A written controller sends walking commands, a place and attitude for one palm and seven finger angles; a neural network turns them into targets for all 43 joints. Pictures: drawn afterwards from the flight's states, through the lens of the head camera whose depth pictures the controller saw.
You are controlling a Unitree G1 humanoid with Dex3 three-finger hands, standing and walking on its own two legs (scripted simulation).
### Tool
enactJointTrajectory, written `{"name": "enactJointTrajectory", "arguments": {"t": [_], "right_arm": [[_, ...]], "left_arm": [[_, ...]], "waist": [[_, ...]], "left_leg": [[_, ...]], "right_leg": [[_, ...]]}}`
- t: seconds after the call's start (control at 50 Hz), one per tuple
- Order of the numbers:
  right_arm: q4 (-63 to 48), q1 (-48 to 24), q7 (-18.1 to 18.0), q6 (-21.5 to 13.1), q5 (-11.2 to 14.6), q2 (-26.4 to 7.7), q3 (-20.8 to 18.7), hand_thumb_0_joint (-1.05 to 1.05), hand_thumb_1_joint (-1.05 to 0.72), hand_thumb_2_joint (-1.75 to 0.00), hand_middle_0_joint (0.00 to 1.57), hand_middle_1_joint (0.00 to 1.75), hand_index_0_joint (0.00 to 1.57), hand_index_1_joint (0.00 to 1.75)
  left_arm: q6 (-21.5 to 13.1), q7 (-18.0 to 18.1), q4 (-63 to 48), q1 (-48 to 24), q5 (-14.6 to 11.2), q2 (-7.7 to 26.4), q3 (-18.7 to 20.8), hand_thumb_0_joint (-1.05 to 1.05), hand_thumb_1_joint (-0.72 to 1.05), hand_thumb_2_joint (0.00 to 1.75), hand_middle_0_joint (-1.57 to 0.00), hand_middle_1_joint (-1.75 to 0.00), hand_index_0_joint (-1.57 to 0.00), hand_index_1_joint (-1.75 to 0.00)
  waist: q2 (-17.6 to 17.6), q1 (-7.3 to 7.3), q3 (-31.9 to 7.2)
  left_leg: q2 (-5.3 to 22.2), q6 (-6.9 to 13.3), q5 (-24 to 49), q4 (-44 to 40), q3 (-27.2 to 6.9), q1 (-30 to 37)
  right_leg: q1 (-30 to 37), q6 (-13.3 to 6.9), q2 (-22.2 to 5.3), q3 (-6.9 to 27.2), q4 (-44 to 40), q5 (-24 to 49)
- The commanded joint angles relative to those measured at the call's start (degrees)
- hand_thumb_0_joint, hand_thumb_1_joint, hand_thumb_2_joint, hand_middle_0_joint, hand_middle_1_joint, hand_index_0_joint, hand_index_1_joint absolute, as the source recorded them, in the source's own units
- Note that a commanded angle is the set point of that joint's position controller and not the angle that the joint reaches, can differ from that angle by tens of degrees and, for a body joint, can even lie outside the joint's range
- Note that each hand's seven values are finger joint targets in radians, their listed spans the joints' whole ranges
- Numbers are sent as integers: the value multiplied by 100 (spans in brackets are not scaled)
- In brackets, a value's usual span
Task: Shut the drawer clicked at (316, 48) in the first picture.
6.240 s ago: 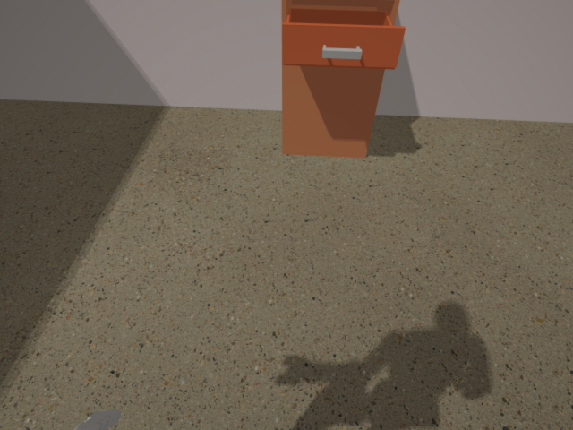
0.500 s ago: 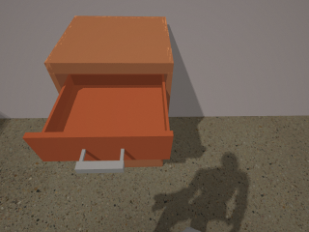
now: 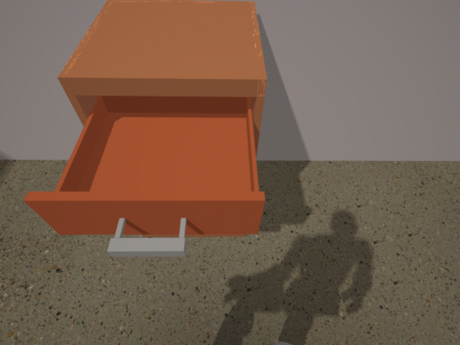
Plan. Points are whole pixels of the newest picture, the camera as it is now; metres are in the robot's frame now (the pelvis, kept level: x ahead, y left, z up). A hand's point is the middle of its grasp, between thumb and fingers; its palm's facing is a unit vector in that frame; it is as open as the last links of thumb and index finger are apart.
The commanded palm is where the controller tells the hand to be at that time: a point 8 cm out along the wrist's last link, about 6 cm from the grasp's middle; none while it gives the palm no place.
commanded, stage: come to a stop and stand still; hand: left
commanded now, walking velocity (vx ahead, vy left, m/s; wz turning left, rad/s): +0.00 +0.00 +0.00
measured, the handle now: (150, 235) +0.31 +0.18 -0.03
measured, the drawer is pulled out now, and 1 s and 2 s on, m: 0.30 0.30 0.30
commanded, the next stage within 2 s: look again from close up in 1.64 s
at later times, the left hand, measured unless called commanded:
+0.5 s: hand out of the picture +0.02 +0.24 -0.16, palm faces +0.03 -0.97 -0.26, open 7.4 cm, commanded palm none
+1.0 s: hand (130, 336) +0.15 +0.21 -0.16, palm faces +0.00 -0.97 -0.25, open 7.4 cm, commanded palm none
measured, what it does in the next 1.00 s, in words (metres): steps on the spot: left foot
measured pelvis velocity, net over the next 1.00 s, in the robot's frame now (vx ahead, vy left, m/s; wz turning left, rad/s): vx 0.07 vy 0.02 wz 0.00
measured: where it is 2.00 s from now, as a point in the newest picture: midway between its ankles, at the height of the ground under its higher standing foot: outside the picture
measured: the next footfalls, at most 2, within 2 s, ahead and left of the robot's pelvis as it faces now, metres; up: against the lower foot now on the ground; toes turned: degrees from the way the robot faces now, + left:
left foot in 0.02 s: +0.03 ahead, +0.13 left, +0.00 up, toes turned +1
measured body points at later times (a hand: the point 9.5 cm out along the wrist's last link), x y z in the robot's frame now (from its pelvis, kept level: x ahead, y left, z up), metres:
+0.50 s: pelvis +0.03 +0.05 +0.00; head +0.05 +0.03 +0.45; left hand +0.02 +0.29 -0.14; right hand +0.10 -0.19 -0.15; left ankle -0.01 +0.13 -0.73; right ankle +0.08 -0.12 -0.73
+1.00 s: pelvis +0.07 +0.02 +0.01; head +0.09 +0.01 +0.46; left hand +0.15 +0.26 -0.14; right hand +0.09 -0.21 -0.15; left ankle -0.01 +0.13 -0.73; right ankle +0.08 -0.12 -0.73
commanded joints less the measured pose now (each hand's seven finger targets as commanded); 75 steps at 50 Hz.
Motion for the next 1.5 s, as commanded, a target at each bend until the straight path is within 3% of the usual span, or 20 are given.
{"name": "enactJointTrajectory", "arguments": {"t": [0.0, 0.02, 0.04, 0.06, 0.08, 0.12, 0.14, 0.18, 0.22, 0.24, 0.28, 0.34, 0.38, 0.44, 0.56, 0.66, 0.94, 1.0, 1.24, 1.48], "right_arm": [[-742, 109, -21, -159, -178, -956, -189, 0, -90, -90, 20, 30, 20, 30], [-918, -342, -38, -118, -174, -984, -201, 0, -90, -90, 20, 30, 20, 30], [-988, -389, -6, -152, -178, -1066, -155, 0, -90, -90, 20, 30, 20, 30], [-1000, -578, 48, -132, -116, -1031, -133, 0, -90, -90, 20, 30, 20, 30], [-1043, -755, 70, -89, -88, -988, -114, 0, -90, -90, 20, 30, 20, 30], [-1062, -733, 92, -46, -65, -958, -71, 0, -90, -90, 20, 30, 20, 30], [-1047, -604, 105, -32, -71, -953, -57, 0, -90, -90, 20, 30, 20, 30], [-1005, -314, 92, -9, -60, -919, -50, 0, -90, -90, 20, 30, 20, 30], [-945, -92, 76, -20, -46, -849, -48, 0, -90, -90, 20, 30, 20, 30], [-899, 24, 67, -39, -57, -871, -35, 0, -90, -90, 20, 30, 20, 30], [-857, 35, 39, -111, -42, -846, -36, 0, -90, -90, 20, 30, 20, 30], [-719, 81, 19, -192, -12, -771, 11, 0, -90, -90, 20, 30, 20, 30], [-606, 191, -6, -264, 0, -694, 42, 0, -90, -90, 20, 30, 20, 30], [-439, 319, -28, -296, 17, -645, 46, 0, -90, -90, 20, 30, 20, 30], [-109, 468, -83, -378, 16, -639, 76, 0, -90, -90, 20, 30, 20, 30], [91, 547, -113, -372, 9, -588, 82, 0, -90, -90, 20, 30, 20, 30], [393, 669, -130, -390, 12, -529, 85, 0, -90, -90, 20, 30, 20, 30], [446, 653, -125, -378, 21, -516, 80, 0, -90, -90, 20, 30, 20, 30], [638, 748, -116, -378, 38, -424, 120, 0, -90, -90, 20, 30, 20, 30], [786, 888, -118, -399, 49, -322, 150, 0, -90, -90, 20, 30, 20, 30]], "left_arm": [[5, 57, -779, 38, -39, 718, -51, 0, 90, 90, -20, -30, -20, -30], [-19, 28, -693, 481, -63, 627, -43, 0, 90, 90, -20, -30, -20, -30], [-1, 12, -677, 671, -9, 725, -42, 0, 90, 90, -20, -30, -20, -30], [57, 5, -632, 719, 30, 779, -49, 0, 90, 90, -20, -30, -20, -30], [77, 1, -583, 858, 47, 765, -52, 0, 90, 90, -20, -30, -20, -30], [46, -10, -545, 1123, 52, 729, -65, 0, 90, 90, -20, -30, -20, -30], [33, -13, -554, 1162, 70, 776, -70, 0, 90, 90, -20, -30, -20, -30], [3, -9, -623, 1115, 72, 732, -57, 0, 90, 90, -20, -30, -20, -30], [-53, 1, -703, 1007, 63, 768, -43, 0, 90, 90, -20, -30, -20, -30], [-61, -7, -726, 914, 56, 794, -32, 0, 90, 90, -20, -30, -20, -30], [-113, -4, -688, 992, 29, 658, -49, 0, 90, 90, -20, -30, -20, -30], [-194, -3, -553, 1078, 6, 587, -88, 0, 90, 90, -20, -30, -20, -30], [-243, 25, -501, 1112, -16, 558, -108, 0, 90, 90, -20, -30, -20, -30], [-246, 53, -402, 1097, -35, 603, -106, 0, 90, 90, -20, -30, -20, -30], [-273, 102, -230, 1108, -70, 597, -90, 0, 90, 90, -20, -30, -20, -30], [-284, 119, -189, 969, -81, 621, -68, 0, 90, 90, -20, -30, -20, -30], [-279, 97, -204, 552, -89, 641, -57, 0, 90, 90, -20, -30, -20, -30], [-299, 100, -182, 589, -79, 648, -54, 0, 90, 90, -20, -30, -20, -30], [-273, 67, -6, 672, -76, 632, -81, 0, 90, 90, -20, -30, -20, -30], [-263, 57, 174, 895, -59, 530, -94, 0, 90, 90, -20, -30, -20, -30]], "waist": [[1120, -71, -674], [849, 215, -474], [746, 224, -462], [1261, 246, -162], [1325, 299, 185], [898, 335, 500], [470, 298, 516], [74, 135, 373], [12, -16, 154], [196, -98, 101], [524, -77, -111], [332, -51, -309], [245, -78, -435], [44, -99, -425], [107, -76, -659], [93, -73, -623], [120, -95, -603], [-92, -88, -567], [146, -109, -307], [77, -82, -100]], "left_leg": [[754, 466, -1033, -1895, -851, -655], [779, 471, -1030, -1890, -531, -1335], [673, 465, -1174, -1858, -660, -1471], [665, 485, -1558, -1995, -792, -1725], [726, 503, -1800, -2131, -776, -2036], [643, 476, -1862, -2055, -664, -2247], [620, 473, -1766, -1963, -626, -2097], [473, 456, -1660, -1722, -583, -1559], [363, 462, -1397, -1511, -610, -932], [401, 486, -1377, -1630, -679, -688], [608, 546, -1139, -1893, -947, -482], [576, 508, -334, -1864, -937, -226], [512, 473, 650, -1702, -867, 86], [483, 421, 1318, -1603, -744, 280], [437, 325, 2887, -1298, -499, 724], [401, 272, 3108, -1222, -419, 758], [455, 226, 3015, -1488, -345, 956], [448, 225, 2769, -1460, -314, 972], [465, 267, 2070, -1709, -325, 908], [451, 307, 1510, -1758, -337, 690]], "right_leg": [[274, -17, 95, 279, 495, -1499], [851, 13, 195, 101, 653, -1171], [894, 8, 210, 164, 676, -1331], [749, 15, 199, 191, 778, -1277], [756, 29, 242, 180, 872, -1148], [675, 54, 296, 215, 764, -1064], [573, 36, 291, 293, 576, -1151], [129, 9, 243, 511, 156, -1480], [-283, -54, 157, 796, -217, -1716], [-436, -80, 179, 808, -208, -1721], [-220, -24, 268, 660, -52, -1164], [154, -47, 204, 801, -198, -524], [268, -69, 108, 927, -237, 44], [364, -59, 32, 966, -303, 243], [762, -58, -125, 918, -163, 1285], [961, -114, -208, 926, -130, 1853], [1165, -155, -219, 946, -306, 1963], [1148, -156, -254, 991, -416, 1972], [948, -147, -162, 1016, -704, 1090], [768, -138, -113, 1087, -875, 476]]}}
